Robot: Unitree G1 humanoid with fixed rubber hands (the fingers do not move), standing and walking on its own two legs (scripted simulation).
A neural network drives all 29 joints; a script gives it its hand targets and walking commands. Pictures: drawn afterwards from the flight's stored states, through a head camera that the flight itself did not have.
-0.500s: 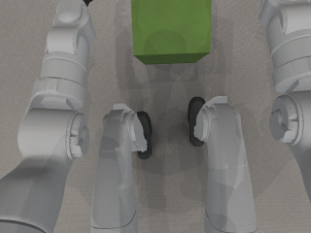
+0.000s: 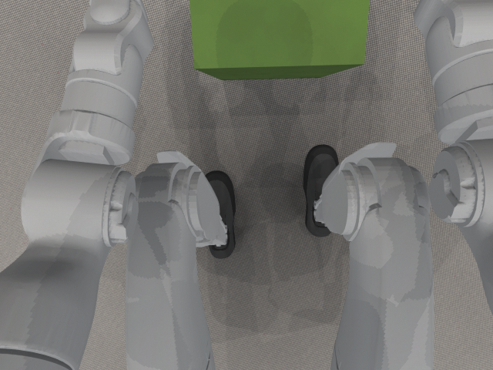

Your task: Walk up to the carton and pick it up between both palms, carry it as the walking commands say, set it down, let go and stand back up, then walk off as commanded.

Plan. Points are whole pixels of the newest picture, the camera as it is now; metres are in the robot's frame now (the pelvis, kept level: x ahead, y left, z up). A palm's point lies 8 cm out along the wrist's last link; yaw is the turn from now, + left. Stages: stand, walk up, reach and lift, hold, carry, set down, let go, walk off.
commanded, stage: reach and lift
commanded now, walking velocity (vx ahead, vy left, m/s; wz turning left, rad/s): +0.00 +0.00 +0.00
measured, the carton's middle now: (273, 5) +0.54 -0.03 -0.28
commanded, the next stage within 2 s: none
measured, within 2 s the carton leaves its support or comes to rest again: leaves its support in 1.98 s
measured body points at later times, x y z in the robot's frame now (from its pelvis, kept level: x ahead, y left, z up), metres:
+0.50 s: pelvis +0.01 +0.00 -0.04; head +0.38 -0.02 +0.20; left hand +0.56 +0.15 -0.22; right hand +0.57 -0.22 -0.21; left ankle +0.11 +0.10 -0.38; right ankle +0.16 -0.12 -0.38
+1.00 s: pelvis +0.01 +0.00 -0.04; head +0.38 -0.02 +0.20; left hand +0.57 +0.12 -0.21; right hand +0.58 -0.18 -0.20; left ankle +0.11 +0.10 -0.38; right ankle +0.16 -0.12 -0.38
